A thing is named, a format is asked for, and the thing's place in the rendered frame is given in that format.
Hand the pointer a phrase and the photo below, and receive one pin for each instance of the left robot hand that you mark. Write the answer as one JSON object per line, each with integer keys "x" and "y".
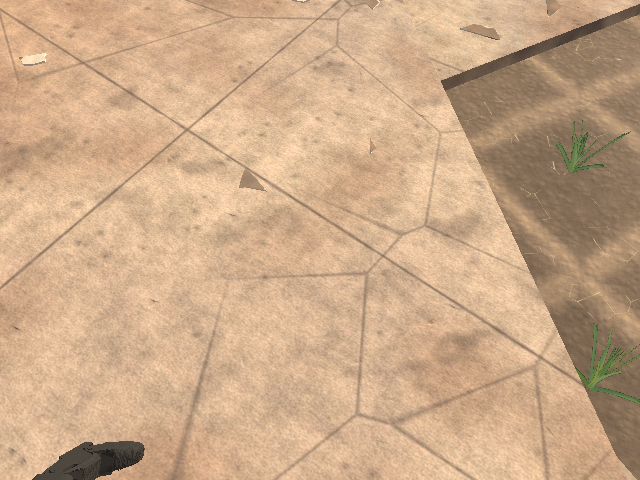
{"x": 88, "y": 461}

